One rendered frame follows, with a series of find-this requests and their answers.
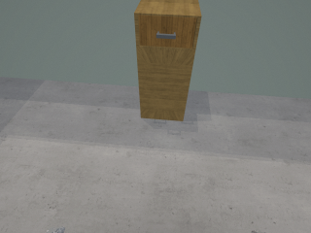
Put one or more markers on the cabinet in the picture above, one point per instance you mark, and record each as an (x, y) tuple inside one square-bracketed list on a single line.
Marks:
[(164, 72)]

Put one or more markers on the handle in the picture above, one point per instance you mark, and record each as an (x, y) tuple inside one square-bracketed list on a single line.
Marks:
[(165, 36)]

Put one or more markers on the drawer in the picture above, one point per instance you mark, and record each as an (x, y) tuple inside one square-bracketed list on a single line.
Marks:
[(184, 28)]

